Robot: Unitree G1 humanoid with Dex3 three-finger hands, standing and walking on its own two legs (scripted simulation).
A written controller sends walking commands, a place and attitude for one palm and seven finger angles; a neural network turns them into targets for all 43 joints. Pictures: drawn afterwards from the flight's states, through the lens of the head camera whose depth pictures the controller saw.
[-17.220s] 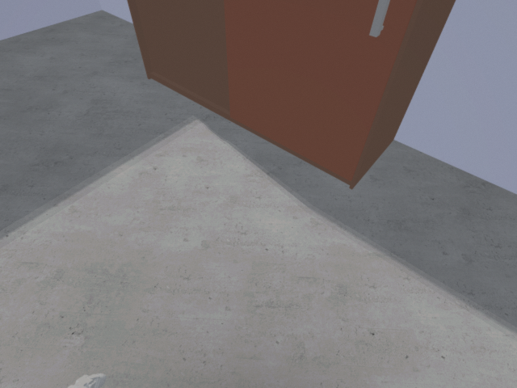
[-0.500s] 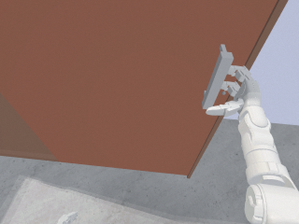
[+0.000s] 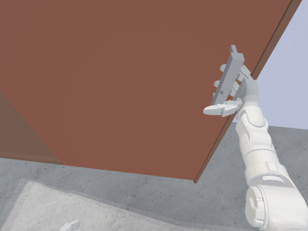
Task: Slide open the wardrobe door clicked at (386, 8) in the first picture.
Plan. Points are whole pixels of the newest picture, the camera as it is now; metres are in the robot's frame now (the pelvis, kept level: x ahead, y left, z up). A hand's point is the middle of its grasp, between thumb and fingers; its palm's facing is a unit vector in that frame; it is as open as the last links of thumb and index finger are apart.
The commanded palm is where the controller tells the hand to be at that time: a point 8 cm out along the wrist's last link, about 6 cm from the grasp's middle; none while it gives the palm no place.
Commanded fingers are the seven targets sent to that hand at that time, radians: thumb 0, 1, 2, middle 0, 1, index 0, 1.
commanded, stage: slide the fingers in behind the handle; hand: right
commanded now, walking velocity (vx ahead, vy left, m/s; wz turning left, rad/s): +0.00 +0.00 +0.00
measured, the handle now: (223, 80) +0.50 -0.12 +0.14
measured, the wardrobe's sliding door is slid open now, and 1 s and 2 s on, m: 0.00 0.00 0.00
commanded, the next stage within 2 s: grip the handle and tug to test in 0.76 s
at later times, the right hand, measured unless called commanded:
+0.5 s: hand (220, 93) +0.45 -0.11 +0.14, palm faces -0.02 +1.00 +0.01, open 13.9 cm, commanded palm +0.42 -0.16 +0.14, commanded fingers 0.00 0.50 -0.30 0.30 1.20 0.30 1.20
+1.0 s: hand (220, 94) +0.44 -0.11 +0.14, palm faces -0.02 +1.00 +0.01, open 13.6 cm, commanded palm +0.42 -0.16 +0.14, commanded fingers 0.00 0.13 -0.46 0.34 1.25 0.34 1.25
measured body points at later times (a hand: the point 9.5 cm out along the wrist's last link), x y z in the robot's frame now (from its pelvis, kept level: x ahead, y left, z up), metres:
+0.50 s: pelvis +0.00 +0.00 +0.00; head +0.03 +0.01 +0.45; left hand +0.09 +0.26 -0.11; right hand +0.44 -0.16 +0.14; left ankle -0.04 +0.11 -0.72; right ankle +0.04 -0.12 -0.72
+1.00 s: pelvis +0.00 +0.00 +0.00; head +0.03 +0.01 +0.45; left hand +0.08 +0.26 -0.11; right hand +0.44 -0.16 +0.14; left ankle -0.04 +0.11 -0.72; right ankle +0.04 -0.12 -0.72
